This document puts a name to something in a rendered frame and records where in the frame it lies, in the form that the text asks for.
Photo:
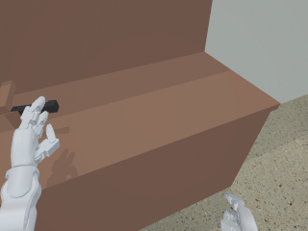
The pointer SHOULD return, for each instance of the counter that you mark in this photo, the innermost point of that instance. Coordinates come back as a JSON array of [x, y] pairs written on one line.
[[148, 122]]

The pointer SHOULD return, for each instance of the right robot hand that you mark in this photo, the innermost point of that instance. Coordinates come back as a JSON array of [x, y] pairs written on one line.
[[242, 220]]

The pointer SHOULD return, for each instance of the left robot forearm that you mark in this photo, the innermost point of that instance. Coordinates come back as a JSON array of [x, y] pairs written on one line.
[[19, 195]]

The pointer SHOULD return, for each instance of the tap lever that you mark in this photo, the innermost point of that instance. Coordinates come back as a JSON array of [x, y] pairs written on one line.
[[51, 106]]

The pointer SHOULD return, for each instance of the left robot hand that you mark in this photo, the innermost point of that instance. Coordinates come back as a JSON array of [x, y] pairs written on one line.
[[25, 138]]

